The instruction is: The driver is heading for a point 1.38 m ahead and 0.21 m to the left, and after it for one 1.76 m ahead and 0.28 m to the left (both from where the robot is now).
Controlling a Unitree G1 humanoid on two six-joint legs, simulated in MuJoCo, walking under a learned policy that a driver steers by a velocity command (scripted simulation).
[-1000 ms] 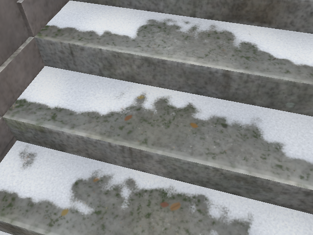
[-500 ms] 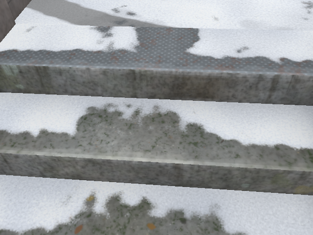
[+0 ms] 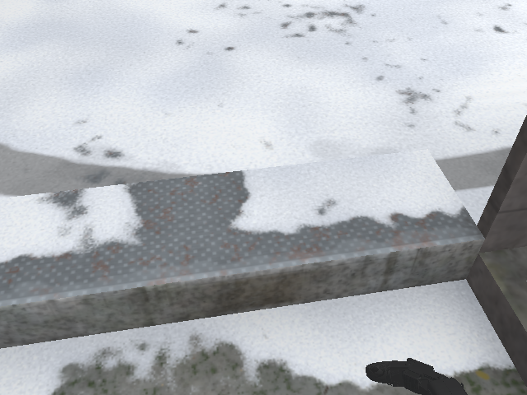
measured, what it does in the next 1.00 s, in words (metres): climbs: right foot 0.15 m higher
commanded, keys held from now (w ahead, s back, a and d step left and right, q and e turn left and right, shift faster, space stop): w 0.42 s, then w+q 0.58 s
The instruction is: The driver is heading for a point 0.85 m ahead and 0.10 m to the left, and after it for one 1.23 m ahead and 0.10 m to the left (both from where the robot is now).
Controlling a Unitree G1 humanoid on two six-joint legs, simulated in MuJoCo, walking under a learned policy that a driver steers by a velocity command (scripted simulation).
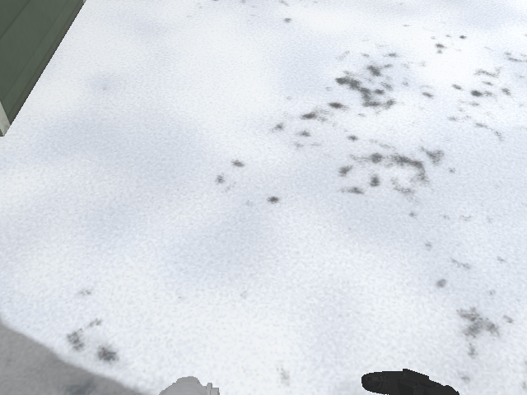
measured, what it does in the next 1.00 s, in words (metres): climbs, turning left: left foot 0.15 m higher, then right foot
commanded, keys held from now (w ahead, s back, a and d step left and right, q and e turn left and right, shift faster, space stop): w+q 0.36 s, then w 0.64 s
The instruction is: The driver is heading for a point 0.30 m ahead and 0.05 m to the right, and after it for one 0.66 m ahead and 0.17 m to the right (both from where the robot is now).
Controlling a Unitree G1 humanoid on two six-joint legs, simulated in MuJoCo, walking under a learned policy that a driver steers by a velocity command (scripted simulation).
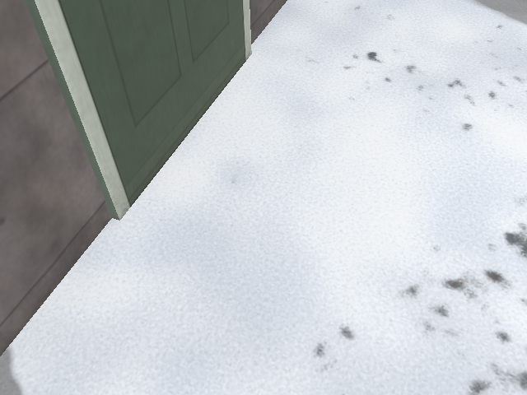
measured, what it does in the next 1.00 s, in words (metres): walks ahead, turning right: left foot, then right foot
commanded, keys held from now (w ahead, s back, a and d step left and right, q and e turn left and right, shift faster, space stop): w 0.12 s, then w+e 0.74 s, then no key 0.14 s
